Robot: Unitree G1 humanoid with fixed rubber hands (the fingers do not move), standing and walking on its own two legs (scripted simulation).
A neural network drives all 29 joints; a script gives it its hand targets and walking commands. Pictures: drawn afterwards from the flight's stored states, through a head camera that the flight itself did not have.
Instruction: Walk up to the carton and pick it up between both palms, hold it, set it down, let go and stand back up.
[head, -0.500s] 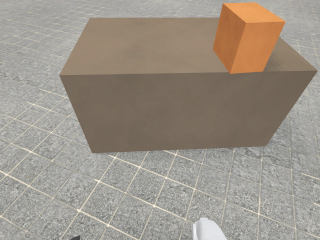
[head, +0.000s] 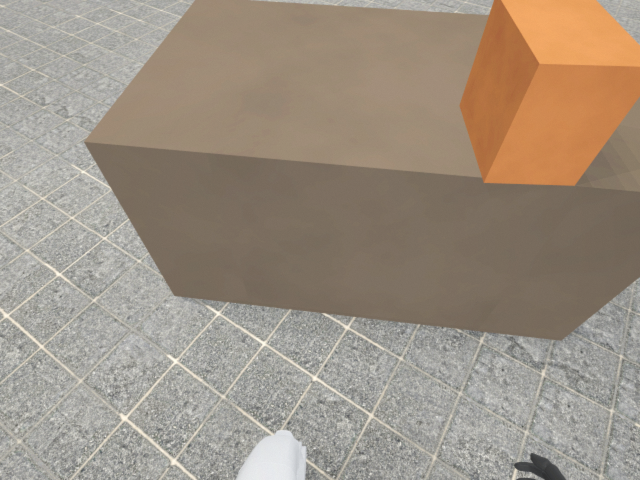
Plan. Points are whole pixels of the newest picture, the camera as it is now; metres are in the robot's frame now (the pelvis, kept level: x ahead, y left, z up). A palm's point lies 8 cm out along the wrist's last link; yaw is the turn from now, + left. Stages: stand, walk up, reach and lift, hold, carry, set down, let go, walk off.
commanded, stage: walk up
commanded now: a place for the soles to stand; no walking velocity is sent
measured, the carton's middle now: (536, 90) +0.81 -0.32 +0.05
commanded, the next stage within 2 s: none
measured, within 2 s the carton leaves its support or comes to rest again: neither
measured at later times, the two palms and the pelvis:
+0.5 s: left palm (256, 380) +0.25 +0.15 -0.11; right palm out of the picture +0.18 -0.41 -0.14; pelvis +0.15 -0.13 -0.02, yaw -2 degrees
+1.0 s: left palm (355, 345) +0.34 +0.00 -0.14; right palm out of the picture +0.38 -0.50 -0.09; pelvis +0.28 -0.25 -0.01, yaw +2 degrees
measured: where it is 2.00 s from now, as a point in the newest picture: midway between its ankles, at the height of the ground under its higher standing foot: (449, 455)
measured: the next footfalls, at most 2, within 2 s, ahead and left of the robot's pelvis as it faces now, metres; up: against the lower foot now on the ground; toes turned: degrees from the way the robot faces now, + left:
left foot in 0.08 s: +0.16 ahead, +0.09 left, +0.00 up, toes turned +6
right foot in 0.48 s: +0.26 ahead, -0.30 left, +0.00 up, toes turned -7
